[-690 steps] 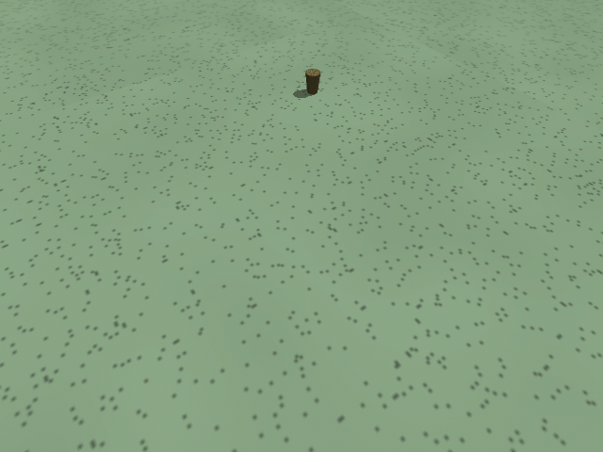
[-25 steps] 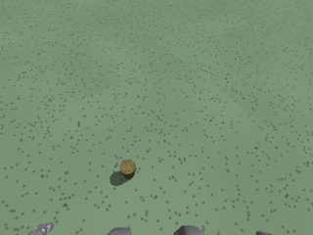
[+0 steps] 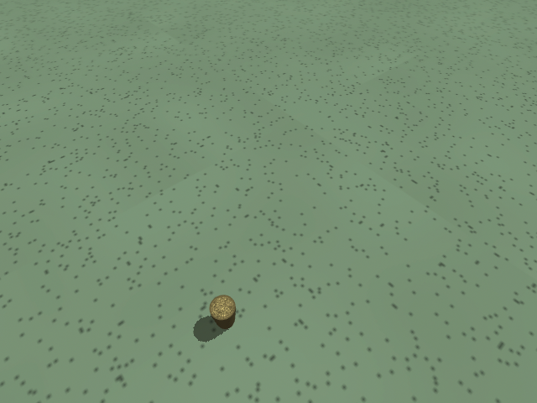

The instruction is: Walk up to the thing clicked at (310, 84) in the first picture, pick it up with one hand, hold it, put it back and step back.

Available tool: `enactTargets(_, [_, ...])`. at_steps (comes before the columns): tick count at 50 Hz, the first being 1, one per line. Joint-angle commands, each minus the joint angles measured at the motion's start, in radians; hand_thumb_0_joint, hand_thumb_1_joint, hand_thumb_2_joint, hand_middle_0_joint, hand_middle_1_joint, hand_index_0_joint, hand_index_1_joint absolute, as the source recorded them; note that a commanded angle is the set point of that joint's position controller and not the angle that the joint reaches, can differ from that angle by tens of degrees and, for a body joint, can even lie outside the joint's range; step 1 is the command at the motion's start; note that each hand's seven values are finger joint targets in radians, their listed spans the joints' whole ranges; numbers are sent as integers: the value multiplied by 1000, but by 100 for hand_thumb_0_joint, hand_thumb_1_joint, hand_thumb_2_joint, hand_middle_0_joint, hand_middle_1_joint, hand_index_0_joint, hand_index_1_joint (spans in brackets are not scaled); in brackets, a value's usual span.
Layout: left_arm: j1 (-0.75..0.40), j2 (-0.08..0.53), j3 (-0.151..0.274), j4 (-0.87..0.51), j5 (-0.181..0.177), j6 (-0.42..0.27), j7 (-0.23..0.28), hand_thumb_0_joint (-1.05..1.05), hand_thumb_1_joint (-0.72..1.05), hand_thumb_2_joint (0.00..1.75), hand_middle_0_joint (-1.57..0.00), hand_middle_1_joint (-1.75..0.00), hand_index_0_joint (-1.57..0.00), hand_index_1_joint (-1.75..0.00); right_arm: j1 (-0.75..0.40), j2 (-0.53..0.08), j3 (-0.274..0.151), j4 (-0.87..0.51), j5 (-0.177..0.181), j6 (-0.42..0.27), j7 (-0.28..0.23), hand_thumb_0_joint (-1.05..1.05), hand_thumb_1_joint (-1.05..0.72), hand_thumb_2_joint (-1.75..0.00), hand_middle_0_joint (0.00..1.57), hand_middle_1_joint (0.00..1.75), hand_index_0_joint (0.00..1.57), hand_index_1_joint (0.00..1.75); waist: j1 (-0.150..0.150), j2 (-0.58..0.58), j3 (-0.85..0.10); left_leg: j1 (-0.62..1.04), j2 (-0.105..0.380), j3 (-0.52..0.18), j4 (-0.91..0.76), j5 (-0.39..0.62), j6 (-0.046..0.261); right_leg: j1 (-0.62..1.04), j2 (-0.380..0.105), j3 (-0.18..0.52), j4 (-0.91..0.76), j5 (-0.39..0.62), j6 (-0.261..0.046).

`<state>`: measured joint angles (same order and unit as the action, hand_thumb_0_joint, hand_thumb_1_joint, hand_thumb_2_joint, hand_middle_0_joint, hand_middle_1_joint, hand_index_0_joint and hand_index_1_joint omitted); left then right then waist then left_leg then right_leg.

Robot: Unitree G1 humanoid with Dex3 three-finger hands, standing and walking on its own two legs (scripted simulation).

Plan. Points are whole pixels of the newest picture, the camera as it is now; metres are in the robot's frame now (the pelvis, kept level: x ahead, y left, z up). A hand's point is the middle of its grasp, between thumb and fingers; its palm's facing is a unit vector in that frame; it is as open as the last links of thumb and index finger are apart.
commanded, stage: stand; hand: left
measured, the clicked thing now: (224, 314) +0.52 +0.18 -0.72
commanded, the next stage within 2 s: rise first in 1.54 s
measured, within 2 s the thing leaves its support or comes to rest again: neither
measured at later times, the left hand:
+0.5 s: hand out of the picture +0.10 +0.25 -0.15, palm faces -0.03 -0.94 -0.35, open 7.3 cm
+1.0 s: hand out of the picture +0.10 +0.25 -0.15, palm faces -0.03 -0.94 -0.35, open 7.3 cm
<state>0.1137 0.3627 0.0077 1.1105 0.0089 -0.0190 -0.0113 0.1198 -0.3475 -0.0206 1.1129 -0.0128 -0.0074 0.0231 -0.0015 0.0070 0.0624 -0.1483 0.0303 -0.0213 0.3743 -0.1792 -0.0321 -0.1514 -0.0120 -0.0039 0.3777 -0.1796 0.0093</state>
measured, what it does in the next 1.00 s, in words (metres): stands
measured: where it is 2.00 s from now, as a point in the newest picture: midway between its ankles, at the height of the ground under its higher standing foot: outside the picture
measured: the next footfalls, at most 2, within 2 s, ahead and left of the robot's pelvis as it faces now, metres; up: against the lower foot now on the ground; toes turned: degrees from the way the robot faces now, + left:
none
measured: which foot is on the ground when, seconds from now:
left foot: down 0.00-1.00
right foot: down 0.00-1.00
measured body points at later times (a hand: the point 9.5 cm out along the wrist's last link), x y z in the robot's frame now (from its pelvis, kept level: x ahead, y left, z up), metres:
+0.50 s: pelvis +0.01 +0.00 +0.00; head +0.02 -0.01 +0.45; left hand +0.11 +0.30 -0.13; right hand +0.10 -0.30 -0.13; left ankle +0.02 +0.14 -0.75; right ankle +0.02 -0.12 -0.75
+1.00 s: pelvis +0.02 -0.01 +0.00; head +0.04 -0.01 +0.45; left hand +0.10 +0.30 -0.13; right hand +0.11 -0.31 -0.13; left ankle +0.02 +0.14 -0.75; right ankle +0.02 -0.12 -0.75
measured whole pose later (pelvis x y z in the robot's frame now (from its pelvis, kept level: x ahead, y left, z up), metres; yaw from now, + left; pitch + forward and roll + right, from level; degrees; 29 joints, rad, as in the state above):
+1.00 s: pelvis +0.02 -0.01 +0.00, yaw +0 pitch -2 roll +0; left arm 0.10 0.35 0.00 1.14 0.01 -0.01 -0.01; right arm 0.08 -0.35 0.00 1.14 -0.01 -0.01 0.01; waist 0.00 0.01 0.06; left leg -0.11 0.04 -0.02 0.32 -0.18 -0.04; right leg -0.12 0.00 -0.01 0.33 -0.19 0.00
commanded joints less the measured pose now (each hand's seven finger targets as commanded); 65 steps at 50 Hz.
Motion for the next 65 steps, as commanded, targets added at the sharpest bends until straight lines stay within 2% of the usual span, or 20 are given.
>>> enactTargets(1, [-54, 212, 42, -57, -10, -29, 12, 0, 90, 90, -20, -30, -20, -30, -77, -205, -38, -56, 1, -36, -16, 0, -90, -90, 20, 30, 20, 30, 10, -2, -88, 3, 90, -85, -89, 68, 46, 33, -116, 111, -80, 38, -35])
enactTargets(3, [-50, 209, 41, -54, -10, -30, 12, 0, 90, 90, -20, -30, -20, -30, -78, -215, -39, -50, 2, -40, -19, 0, -90, -90, 20, 30, 20, 30, 10, 11, -123, 24, 96, -81, -79, 152, 45, 64, -116, 99, -59, 140, -34])
enactTargets(5, [-57, 211, 41, -50, -8, -26, 13, 0, 90, 90, -20, -30, -20, -30, -82, -213, -37, -42, 4, -38, -22, 0, -90, -90, 20, 30, 20, 30, 11, 4, -123, 28, 98, -77, -78, 173, 43, 69, -117, 95, -54, 159, -34])
enactTargets(7, [-68, 217, 40, -47, -8, -20, 14, 0, 90, 90, -20, -30, -20, -30, -67, -210, -33, -33, 5, -34, -25, 0, -90, -90, 20, 30, 20, 30, 3, -1, -102, 15, 94, -74, -94, 125, 38, 53, -112, 93, -63, 108, -34])
enactTargets(11, [-73, 207, 37, -43, -7, -20, 13, 0, 90, 90, -20, -30, -20, -30, -68, -219, -31, -27, 5, -32, -25, 0, -90, -90, 20, 30, 20, 30, 1, 14, -124, 29, 100, -67, -86, 176, 39, 74, -117, 93, -58, 166, -31])
enactTargets(13, [-69, 211, 35, -38, -6, -17, 13, 0, 90, 90, -20, -30, -20, -30, -68, -213, -28, -23, 5, -29, -26, 0, -90, -90, 20, 30, 20, 30, 0, 1, -87, 22, 94, -67, -99, 113, 34, 37, -112, 93, -80, 102, -27])
enactTargets(16, [-82, 209, 34, -42, -4, -18, 14, 0, 90, 90, -20, -30, -20, -30, -72, -220, -29, -23, 4, -26, -26, 0, -90, -90, 20, 30, 20, 30, -5, 2, -90, 37, 98, -65, -94, 123, 35, 29, -113, 96, -85, 113, -26])
enactTargets(18, [-84, 214, 35, -40, -6, -17, 14, 0, 90, 90, -20, -30, -20, -30, -71, -212, -25, -21, 4, -25, -25, 0, -90, -90, 20, 30, 20, 30, -5, -5, -74, 19, 96, -65, -103, 79, 33, 24, -112, 100, -94, 66, -26])
enactTargets(19, [-82, 209, 34, -40, -4, -19, 14, 0, 90, 90, -20, -30, -20, -30, -76, -220, -28, -22, 3, -26, -24, 0, -90, -90, 20, 30, 20, 30, -5, 1, -94, 35, 101, -64, -99, 114, 35, 34, -115, 98, -87, 106, -27])
enactTargets(26, [-78, 209, 31, -40, -4, -22, 15, 0, 90, 90, -20, -30, -20, -30, -83, -211, -26, -24, 4, -23, -21, 0, -90, -90, 20, 30, 20, 30, -6, -19, -91, 48, 98, -61, -94, 103, 35, 20, -115, 99, -106, 95, -26])
enactTargets(30, [-68, 207, 31, -38, -4, -24, 17, 0, 90, 90, -20, -30, -20, -30, -91, -213, -28, -27, 5, -23, -21, 0, -90, -90, 20, 30, 20, 30, -6, -17, -117, 67, 100, -58, -87, 144, 36, 41, -117, 94, -97, 157, -25])
enactTargets(42, [-54, 210, 34, -30, -5, -17, 18, 0, 90, 90, -20, -30, -20, -30, -84, -208, -20, -21, 8, -18, -24, 0, -90, -90, 20, 30, 20, 30, -3, -5, -99, 52, 96, -58, -91, 123, 34, 40, -111, 91, -101, 130, -24])
enactTargets(48, [-55, 207, 33, -34, -5, -17, 18, 0, 90, 90, -20, -30, -20, -30, -79, -213, -19, -24, 6, -21, -28, 0, -90, -90, 20, 30, 20, 30, -2, -3, -116, 75, 104, -56, -85, 195, 34, 54, -113, 86, -84, 205, -28])
enactTargets(50, [-55, 204, 32, -31, -6, -17, 19, 0, 90, 90, -20, -30, -20, -30, -76, -214, -17, -22, 7, -19, -27, 0, -90, -90, 20, 30, 20, 30, -3, 1, -96, 50, 100, -56, -92, 146, 36, 55, -115, 89, -100, 162, -24])
enactTargets(52, [-61, 205, 34, -34, -4, -16, 19, 0, 90, 90, -20, -30, -20, -30, -78, -216, -19, -26, 5, -19, -29, 0, -90, -90, 20, 30, 20, 30, -1, -2, -105, 59, 105, -58, -90, 186, 33, 59, -113, 82, -87, 185, -26])
enactTargets(55, [-55, 202, 32, -32, -3, -15, 19, 0, 90, 90, -20, -30, -20, -30, -72, -219, -18, -28, 7, -17, -28, 0, -90, -90, 20, 30, 20, 30, -2, -3, -101, 50, 102, -57, -92, 149, 35, 62, -112, 81, -97, 156, -24])
enactTargets(57, [-59, 210, 34, -28, -4, -13, 17, 0, 90, 90, -20, -30, -20, -30, -76, -208, -14, -27, 7, -17, -28, 0, -90, -90, 20, 30, 20, 30, -1, -14, -77, 41, 96, -58, -102, 110, 33, 40, -111, 86, -106, 99, -24])
enactTargets(61, [-62, 211, 34, -35, -1, -16, 19, 0, 90, 90, -20, -30, -20, -30, -70, -212, -17, -30, 6, -20, -28, 0, -90, -90, 20, 30, 20, 30, -2, -12, -110, 58, 105, -59, -92, 187, 35, 70, -116, 78, -90, 192, -27])
enactTargets(63, [-58, 208, 32, -33, -2, -16, 19, 0, 90, 90, -20, -30, -20, -30, -63, -214, -17, -30, 5, -17, -28, 0, -90, -90, 20, 30, 20, 30, -3, -22, -93, 51, 100, -56, -94, 148, 35, 56, -116, 83, -102, 159, -24])
enactTargets(65, [-60, 208, 32, -38, -3, -16, 19, 0, 90, 90, -20, -30, -20, -30, -60, -218, -18, -32, 3, -19, -28, 0, -90, -90, 20, 30, 20, 30, -4, -7, -113, 66, 103, -54, -86, 181, 35, 64, -117, 81, -95, 191, -27])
